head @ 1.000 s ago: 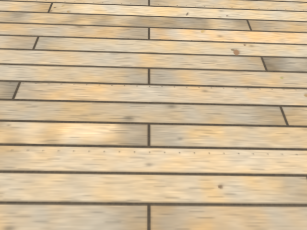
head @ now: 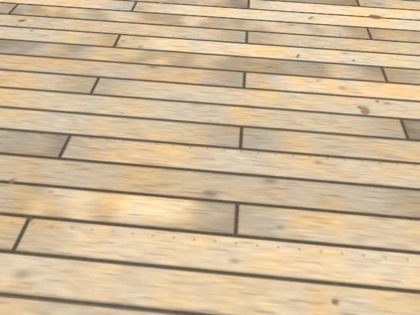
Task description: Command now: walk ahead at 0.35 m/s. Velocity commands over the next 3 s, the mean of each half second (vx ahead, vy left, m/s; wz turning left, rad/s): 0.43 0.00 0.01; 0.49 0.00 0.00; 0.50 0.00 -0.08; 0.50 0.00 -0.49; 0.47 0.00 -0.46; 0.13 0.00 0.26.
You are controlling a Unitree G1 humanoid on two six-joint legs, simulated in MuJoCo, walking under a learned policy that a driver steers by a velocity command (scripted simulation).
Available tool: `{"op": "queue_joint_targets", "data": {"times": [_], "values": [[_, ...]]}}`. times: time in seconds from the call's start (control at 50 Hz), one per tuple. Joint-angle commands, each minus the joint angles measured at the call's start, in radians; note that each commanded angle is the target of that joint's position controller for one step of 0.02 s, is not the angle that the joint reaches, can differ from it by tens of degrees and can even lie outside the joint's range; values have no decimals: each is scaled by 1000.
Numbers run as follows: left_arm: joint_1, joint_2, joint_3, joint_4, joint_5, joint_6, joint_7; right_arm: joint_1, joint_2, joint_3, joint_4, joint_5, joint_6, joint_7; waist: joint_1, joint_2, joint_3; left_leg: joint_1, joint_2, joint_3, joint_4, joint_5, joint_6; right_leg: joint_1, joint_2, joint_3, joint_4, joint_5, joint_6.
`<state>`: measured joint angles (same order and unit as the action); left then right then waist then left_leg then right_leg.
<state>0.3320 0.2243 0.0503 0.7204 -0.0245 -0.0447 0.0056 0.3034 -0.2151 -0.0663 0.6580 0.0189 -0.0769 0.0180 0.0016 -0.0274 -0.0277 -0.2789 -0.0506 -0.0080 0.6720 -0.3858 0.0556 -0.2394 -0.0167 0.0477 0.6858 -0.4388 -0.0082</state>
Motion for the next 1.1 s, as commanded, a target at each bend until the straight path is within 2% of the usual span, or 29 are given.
{"op": "queue_joint_targets", "data": {"times": [0.02,0.04,0.06,0.1,0.16,0.22,0.32,0.36,0.38,0.4,0.42,0.44,0.46,0.48,0.5,0.52,0.6,0.66,0.76,0.84,0.9,0.94,0.96,0.98,1.0,1.02,1.04,1.06,1.1], "values": [[-224,107,21,-171,-5,-59,4,212,-224,-69,-33,-10,-29,14,-132,328,55,383,343,-684,-401,115,264,-549,76,-10,361,-53,-4],[-216,142,35,-163,-12,-62,5,218,-196,-57,-26,-17,-32,13,-108,228,69,444,396,-724,-392,184,293,-686,42,40,515,-135,-13],[-207,127,31,-154,-13,-61,2,201,-178,-49,-27,-19,-31,8,-87,130,68,462,387,-645,-371,230,278,-738,8,43,587,-82,-28],[-218,97,21,-141,6,-56,-8,148,-146,-31,-21,-17,-17,-3,-61,55,67,413,334,-467,-390,334,217,-735,-54,27,546,58,-35],[-248,65,8,-130,12,-48,-30,125,-112,-12,6,-14,4,-17,-52,105,78,305,252,-283,-461,407,165,-632,-70,-34,384,200,0],[-359,29,-15,-147,13,-57,-43,130,-149,-18,34,-8,10,-32,-78,105,95,205,201,-162,-487,427,134,-482,-38,-78,93,370,16],[-414,108,7,-166,-4,-60,-56,145,-212,-33,74,13,1,-26,-67,144,105,226,271,-168,-483,449,119,-316,-4,-67,-116,434,-22],[-344,146,27,-154,3,-61,-51,129,-228,-39,81,10,7,-27,-15,151,50,279,267,-139,-365,730,90,-200,31,-92,-148,391,-64],[-229,174,45,-123,6,-56,-42,125,-224,-37,83,5,13,-28,46,144,-27,267,233,-103,-222,885,69,-44,60,-118,-160,382,-94],[-63,207,60,-85,8,-52,-31,116,-206,-29,73,-5,14,-32,123,131,-126,136,195,-75,-12,852,38,208,13,-74,-130,392,-131],[100,290,74,-64,26,-45,-20,158,-118,-2,42,-30,10,-34,141,-79,-292,-132,87,-26,376,402,-11,530,-232,264,-143,314,-217],[111,295,65,-49,33,-51,-35,272,-66,17,51,0,-8,-28,77,-314,-408,-370,-33,-142,616,-198,-35,661,-389,751,-357,53,-333],[46,211,48,-57,16,-49,-33,174,-168,-7,50,22,-17,-22,95,-185,-250,-488,39,-152,698,-135,-35,551,-349,698,-416,-97,-288],[-20,177,36,-59,8,-46,-29,61,-198,-13,23,26,-21,-19,85,-96,-105,-505,92,-104,664,-28,-25,382,-314,524,-424,-50,-250],[-78,170,31,-63,20,-45,-31,12,-183,-9,14,9,-24,-25,49,-6,-46,-457,134,-83,615,54,-23,234,-271,424,-440,66,-230],[-112,151,25,-65,34,-50,-36,10,-174,-14,16,-6,-19,-27,14,-13,-13,-409,164,-86,566,105,-23,133,-231,349,-464,164,-224],[-122,141,22,-31,28,-76,-37,41,-133,-9,32,-11,16,-33,-39,-46,15,-359,196,-76,476,193,-48,-4,-183,202,-550,277,-246],[-74,169,28,-1,26,-72,-24,-75,-128,-4,-1,-22,12,-35,-10,-13,55,-447,205,-71,323,339,-73,24,-176,146,-571,362,-246],[20,199,29,43,9,-53,-13,-248,-97,13,-39,-13,-8,-15,63,-7,79,-412,163,-27,23,522,-73,102,-155,62,-557,421,-202],[91,209,29,80,7,-30,-12,-362,-96,19,-85,-2,-19,14,105,-11,107,-440,136,-14,-93,465,-55,233,-200,76,-499,441,-203],[95,227,35,94,4,-13,-5,-365,-114,16,-104,-1,-28,33,83,-39,92,-391,108,-2,-153,344,-16,309,-234,91,-428,559,-183],[60,248,39,90,3,-5,0,-241,-154,-4,-75,-6,-31,30,2,-63,11,-181,51,45,-196,301,25,310,-207,59,-285,856,-155],[50,232,31,84,8,-3,2,-83,-204,-28,-31,-9,-31,21,-74,-49,-96,60,51,45,-200,340,62,240,-155,16,-102,928,-126],[45,179,8,51,35,-9,4,120,-286,-49,4,-22,-26,7,-144,64,-268,401,251,-174,-147,419,135,14,-94,-28,221,645,-87],[186,68,-23,45,24,-31,-7,144,-331,-56,23,-21,-23,13,-65,330,-385,714,454,-644,-250,199,287,-388,85,-6,537,-89,-26],[110,176,0,57,4,-49,-12,148,-228,-33,14,-12,-18,9,-118,222,-349,689,431,-690,-324,79,252,-500,39,102,630,-123,-33],[5,213,13,19,-16,-59,-17,76,-200,-20,11,-11,-15,3,-109,169,-197,558,398,-536,-348,117,213,-553,-9,71,633,-32,-38],[-49,198,9,5,-8,-62,-13,8,-192,-14,4,-14,-13,3,-76,81,-110,407,361,-432,-373,227,196,-524,-56,38,589,56,-32],[-45,176,14,3,11,-50,-12,-57,-154,-3,2,-29,-19,9,-10,88,-37,218,298,-315,-439,352,187,-431,-107,38,504,145,-18]]}}
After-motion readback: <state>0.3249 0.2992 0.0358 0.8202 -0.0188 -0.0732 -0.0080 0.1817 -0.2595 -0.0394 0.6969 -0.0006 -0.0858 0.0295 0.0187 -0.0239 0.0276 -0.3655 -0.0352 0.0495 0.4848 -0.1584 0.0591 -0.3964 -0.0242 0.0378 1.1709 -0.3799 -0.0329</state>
